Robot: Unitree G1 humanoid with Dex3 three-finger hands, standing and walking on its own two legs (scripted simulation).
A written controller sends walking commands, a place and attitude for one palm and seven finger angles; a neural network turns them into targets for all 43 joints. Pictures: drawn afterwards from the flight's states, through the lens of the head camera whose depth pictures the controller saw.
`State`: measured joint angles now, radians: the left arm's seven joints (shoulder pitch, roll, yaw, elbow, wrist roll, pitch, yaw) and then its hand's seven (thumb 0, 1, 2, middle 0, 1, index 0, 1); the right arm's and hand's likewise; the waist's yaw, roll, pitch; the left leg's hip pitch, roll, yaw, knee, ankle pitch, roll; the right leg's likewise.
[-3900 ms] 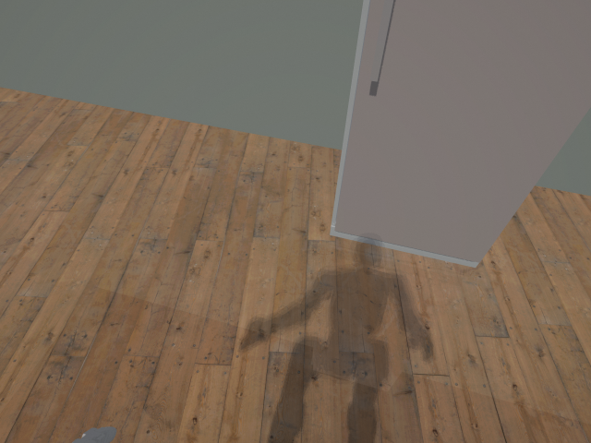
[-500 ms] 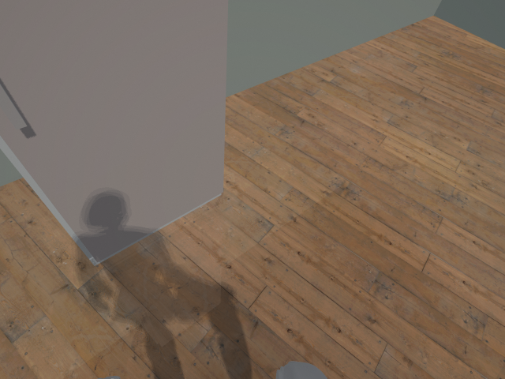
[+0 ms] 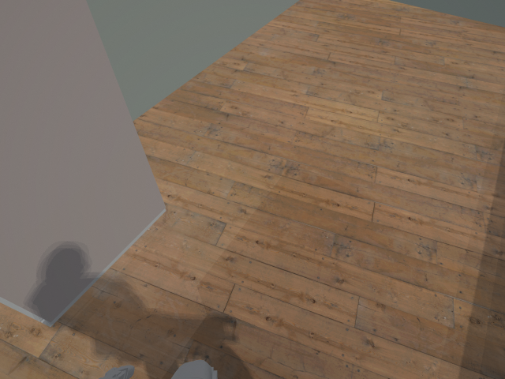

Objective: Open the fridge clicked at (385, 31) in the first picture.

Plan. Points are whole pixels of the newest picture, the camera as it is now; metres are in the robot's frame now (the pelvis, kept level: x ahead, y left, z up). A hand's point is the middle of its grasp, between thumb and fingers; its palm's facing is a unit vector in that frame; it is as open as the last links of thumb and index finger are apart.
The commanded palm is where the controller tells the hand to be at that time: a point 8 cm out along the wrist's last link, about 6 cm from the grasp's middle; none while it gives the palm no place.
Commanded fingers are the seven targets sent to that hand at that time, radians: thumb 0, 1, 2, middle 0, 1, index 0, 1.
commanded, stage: walk to a spot facing it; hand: left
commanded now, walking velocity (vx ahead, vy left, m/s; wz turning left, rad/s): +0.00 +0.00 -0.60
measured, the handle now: out of the picture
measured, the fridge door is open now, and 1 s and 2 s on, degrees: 0 0 0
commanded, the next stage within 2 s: turn to face it in 0.82 s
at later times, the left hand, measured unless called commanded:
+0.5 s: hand out of the picture +0.13 +0.20 -0.16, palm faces -0.31 -0.93 -0.21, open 7.4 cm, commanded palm none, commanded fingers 0.00 0.90 0.90 -0.20 -0.30 -0.20 -0.30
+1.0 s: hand out of the picture +0.13 +0.15 -0.18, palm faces -0.42 -0.89 -0.16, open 7.4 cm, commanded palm none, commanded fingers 0.00 0.90 0.90 -0.20 -0.30 -0.20 -0.30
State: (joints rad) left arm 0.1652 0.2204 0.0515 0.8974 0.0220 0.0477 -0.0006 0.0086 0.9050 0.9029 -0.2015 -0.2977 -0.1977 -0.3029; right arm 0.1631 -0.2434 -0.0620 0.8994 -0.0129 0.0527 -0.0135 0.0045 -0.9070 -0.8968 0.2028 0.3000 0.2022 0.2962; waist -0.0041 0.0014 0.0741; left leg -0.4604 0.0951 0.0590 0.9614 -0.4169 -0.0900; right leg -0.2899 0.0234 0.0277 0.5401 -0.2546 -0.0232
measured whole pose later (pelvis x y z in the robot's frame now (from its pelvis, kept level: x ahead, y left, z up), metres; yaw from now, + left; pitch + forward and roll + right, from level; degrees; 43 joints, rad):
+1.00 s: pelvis +0.07 -0.02 +0.00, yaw -29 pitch -1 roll -2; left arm 0.36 0.17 0.03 1.06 0.02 -0.03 0.01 0.01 0.90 0.90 -0.20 -0.30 -0.20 -0.30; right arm 0.17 -0.21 -0.05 0.96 -0.02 0.00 0.02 0.00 -0.91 -0.90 0.20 0.30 0.20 0.30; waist 0.02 -0.01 0.03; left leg -0.45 0.08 0.10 0.70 -0.25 -0.05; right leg -0.03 0.02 0.01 0.39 -0.35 0.00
